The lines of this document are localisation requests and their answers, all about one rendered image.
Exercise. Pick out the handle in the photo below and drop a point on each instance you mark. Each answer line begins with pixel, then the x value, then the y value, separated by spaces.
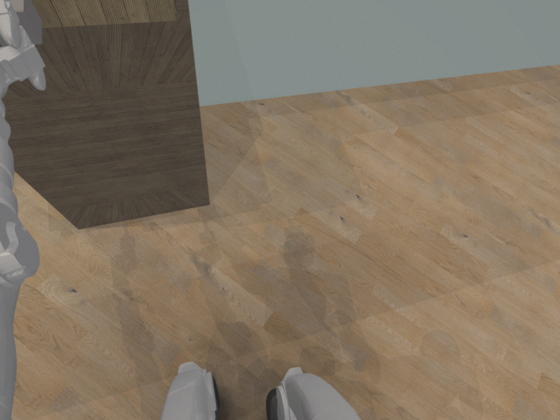
pixel 29 19

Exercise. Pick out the robot left thigh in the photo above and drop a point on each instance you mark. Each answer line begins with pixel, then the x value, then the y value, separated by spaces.
pixel 190 397

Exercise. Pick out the cabinet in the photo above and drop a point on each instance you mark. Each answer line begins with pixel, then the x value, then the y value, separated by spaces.
pixel 116 134

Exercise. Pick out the drawer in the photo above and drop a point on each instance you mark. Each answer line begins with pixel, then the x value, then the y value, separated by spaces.
pixel 64 13

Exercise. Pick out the robot left hand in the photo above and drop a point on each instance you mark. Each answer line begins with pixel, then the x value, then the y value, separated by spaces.
pixel 21 59

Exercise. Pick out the robot left forearm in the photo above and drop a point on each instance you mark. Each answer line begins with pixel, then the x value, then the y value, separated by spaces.
pixel 7 169

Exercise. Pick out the robot left upper arm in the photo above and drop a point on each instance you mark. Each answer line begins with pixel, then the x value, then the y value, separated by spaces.
pixel 19 259

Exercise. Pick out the right robot shin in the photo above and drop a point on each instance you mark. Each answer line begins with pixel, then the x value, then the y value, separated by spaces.
pixel 290 372

